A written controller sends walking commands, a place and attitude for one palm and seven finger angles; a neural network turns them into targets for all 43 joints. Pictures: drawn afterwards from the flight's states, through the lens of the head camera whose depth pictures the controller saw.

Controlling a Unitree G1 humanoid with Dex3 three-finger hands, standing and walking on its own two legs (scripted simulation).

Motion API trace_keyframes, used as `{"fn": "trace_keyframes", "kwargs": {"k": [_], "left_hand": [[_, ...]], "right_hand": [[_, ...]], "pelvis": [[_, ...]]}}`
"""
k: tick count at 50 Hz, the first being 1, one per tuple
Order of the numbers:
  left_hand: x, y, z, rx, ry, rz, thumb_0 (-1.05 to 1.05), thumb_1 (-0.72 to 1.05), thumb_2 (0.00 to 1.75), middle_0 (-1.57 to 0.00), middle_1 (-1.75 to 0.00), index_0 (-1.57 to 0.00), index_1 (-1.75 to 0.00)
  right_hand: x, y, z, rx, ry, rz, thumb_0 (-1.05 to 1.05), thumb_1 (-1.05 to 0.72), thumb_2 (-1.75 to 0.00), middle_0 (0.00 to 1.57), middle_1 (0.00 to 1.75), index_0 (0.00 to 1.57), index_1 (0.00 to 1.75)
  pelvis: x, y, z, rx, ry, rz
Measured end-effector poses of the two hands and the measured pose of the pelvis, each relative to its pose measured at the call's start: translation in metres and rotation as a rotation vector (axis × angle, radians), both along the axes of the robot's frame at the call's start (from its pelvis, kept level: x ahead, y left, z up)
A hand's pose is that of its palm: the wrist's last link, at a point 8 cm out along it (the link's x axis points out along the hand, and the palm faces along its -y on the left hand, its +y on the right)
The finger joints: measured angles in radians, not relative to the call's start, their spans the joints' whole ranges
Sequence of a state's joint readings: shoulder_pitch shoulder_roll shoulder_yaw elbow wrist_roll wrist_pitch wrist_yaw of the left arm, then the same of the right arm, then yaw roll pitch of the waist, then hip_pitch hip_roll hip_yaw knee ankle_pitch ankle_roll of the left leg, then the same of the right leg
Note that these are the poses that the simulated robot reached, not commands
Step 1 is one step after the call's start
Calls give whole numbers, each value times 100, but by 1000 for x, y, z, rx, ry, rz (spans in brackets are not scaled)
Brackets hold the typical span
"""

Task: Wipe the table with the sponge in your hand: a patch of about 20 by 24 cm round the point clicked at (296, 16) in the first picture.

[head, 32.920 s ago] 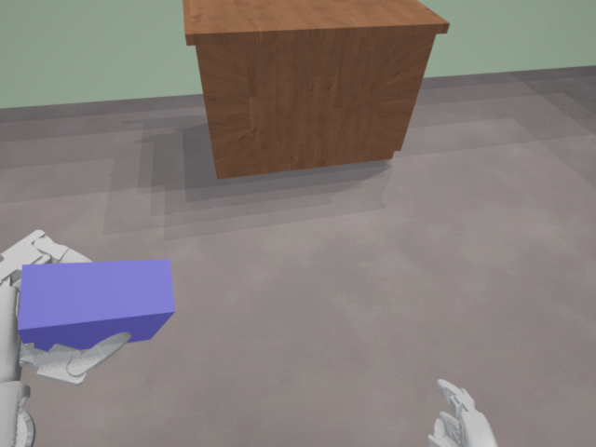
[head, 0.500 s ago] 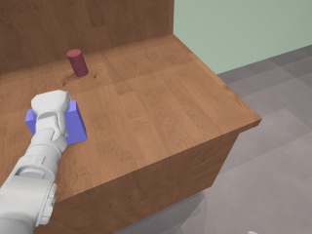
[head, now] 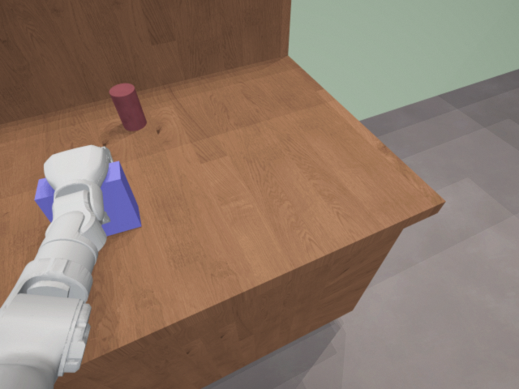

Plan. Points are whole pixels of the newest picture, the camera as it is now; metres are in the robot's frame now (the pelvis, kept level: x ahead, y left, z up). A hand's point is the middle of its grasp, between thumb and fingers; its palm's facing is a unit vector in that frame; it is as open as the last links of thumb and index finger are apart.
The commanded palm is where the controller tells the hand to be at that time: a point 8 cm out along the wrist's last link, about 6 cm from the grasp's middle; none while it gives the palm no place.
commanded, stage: slide back across to the first lane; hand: left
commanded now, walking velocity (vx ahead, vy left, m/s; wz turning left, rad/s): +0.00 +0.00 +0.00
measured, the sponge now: (97, 212) +0.41 +0.29 +0.03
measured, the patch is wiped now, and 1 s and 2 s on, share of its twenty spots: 1.00 1.00 1.00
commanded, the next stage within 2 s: wipe back along the first lane in 0.40 s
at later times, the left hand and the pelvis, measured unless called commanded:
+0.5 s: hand (44, 205) +0.39 +0.35 +0.07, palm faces -0.09 -0.03 -1.00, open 9.7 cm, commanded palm +0.36 +0.35 +0.12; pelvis +0.02 +0.01 +0.01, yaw +2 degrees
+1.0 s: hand (40, 232) +0.34 +0.34 +0.07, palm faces -0.02 -0.03 -1.00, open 9.7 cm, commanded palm +0.31 +0.33 +0.11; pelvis +0.03 +0.01 +0.01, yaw +2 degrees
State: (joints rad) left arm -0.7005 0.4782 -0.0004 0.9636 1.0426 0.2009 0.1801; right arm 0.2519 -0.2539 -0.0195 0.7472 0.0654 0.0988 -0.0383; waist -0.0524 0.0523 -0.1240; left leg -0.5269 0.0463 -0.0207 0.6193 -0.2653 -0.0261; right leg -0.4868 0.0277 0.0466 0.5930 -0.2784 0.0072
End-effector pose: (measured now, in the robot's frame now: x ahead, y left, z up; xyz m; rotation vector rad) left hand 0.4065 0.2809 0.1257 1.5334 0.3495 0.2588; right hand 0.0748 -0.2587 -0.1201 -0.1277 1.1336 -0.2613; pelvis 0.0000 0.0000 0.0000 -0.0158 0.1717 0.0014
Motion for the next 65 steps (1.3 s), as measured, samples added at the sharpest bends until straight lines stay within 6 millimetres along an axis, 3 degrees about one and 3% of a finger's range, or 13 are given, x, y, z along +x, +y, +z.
{"fn": "trace_keyframes", "kwargs": {"k": [18, 26, 38, 54, 65], "left_hand": [[-26, 53, 5, 4, 22, 71, 0, -52, 112, -76, -139, -79, -139], [-31, 66, 5, 4, 43, 54, 0, -52, 112, -76, -139, -78, -139], [-53, 60, 1, 5, -5, 57, -1, -49, 109, -74, -140, -76, -140], [-91, 48, 1, -1, -32, 69, -1, -46, 107, -73, -140, -75, -141], [-107, 42, 0, -5, -38, 62, -1, -46, 107, -72, -141, -74, -142]], "right_hand": [[73, 17, 24, -20, -121, 95, 1, -90, -89, 20, 30, 20, 30], [91, 20, 27, -30, -128, 125, 1, -90, -89, 20, 30, 20, 30], [95, 24, 20, 9, -114, 123, 1, -90, -89, 20, 30, 20, 30], [130, 34, 39, 12, -247, 189, 1, -90, -90, 20, 30, 20, 30], [137, 41, 41, 25, -278, 207, 1, -90, -90, 20, 30, 20, 30]], "pelvis": [[17, 12, 6, -5, -45, 20], [23, 13, 7, -6, -47, 29], [30, 13, 8, -5, -57, 22], [22, 12, 9, 1, -104, 34], [22, 11, 9, 2, -117, 30]]}}
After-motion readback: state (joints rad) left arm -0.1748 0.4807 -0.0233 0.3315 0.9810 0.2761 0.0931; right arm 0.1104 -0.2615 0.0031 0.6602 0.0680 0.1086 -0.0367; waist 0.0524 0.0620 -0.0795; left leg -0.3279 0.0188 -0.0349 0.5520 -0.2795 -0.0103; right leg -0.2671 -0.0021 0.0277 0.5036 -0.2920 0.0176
